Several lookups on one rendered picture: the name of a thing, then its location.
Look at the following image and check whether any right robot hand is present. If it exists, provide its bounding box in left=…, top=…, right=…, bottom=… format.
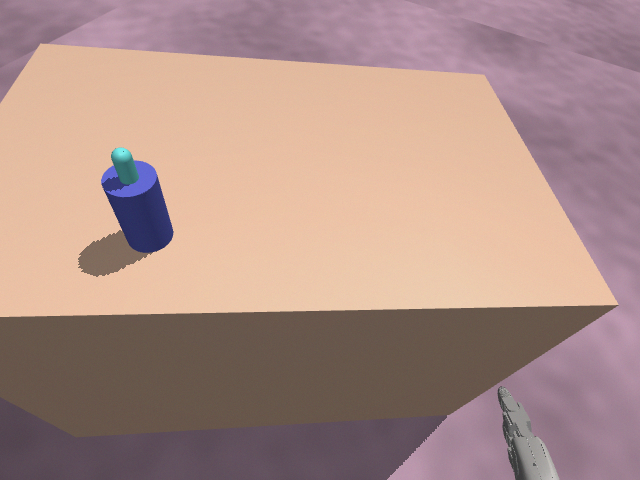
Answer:
left=498, top=386, right=560, bottom=480

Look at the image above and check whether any bottle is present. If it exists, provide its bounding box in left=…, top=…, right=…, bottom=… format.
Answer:
left=101, top=148, right=173, bottom=253

